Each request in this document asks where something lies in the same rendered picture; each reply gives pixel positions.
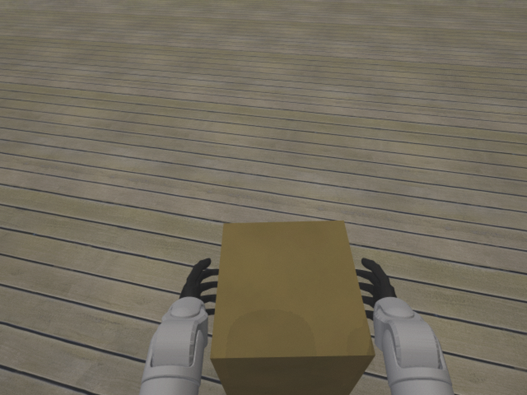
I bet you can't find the robot right forearm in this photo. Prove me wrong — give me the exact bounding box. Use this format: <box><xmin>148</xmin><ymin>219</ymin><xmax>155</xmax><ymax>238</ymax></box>
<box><xmin>373</xmin><ymin>297</ymin><xmax>455</xmax><ymax>395</ymax></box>

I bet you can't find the robot right hand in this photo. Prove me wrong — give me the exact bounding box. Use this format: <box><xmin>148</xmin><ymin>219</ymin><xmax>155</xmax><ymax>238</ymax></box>
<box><xmin>356</xmin><ymin>258</ymin><xmax>397</xmax><ymax>321</ymax></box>

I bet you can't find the robot left forearm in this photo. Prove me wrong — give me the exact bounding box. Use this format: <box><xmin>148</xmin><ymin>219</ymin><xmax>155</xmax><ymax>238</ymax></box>
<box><xmin>139</xmin><ymin>297</ymin><xmax>208</xmax><ymax>395</ymax></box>

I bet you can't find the robot left hand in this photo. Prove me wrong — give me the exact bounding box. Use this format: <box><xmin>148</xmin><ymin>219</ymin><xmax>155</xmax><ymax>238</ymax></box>
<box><xmin>180</xmin><ymin>258</ymin><xmax>219</xmax><ymax>315</ymax></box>

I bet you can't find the carton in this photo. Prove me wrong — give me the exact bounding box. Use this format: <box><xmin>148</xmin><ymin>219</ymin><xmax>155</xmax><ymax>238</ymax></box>
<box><xmin>210</xmin><ymin>221</ymin><xmax>375</xmax><ymax>395</ymax></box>

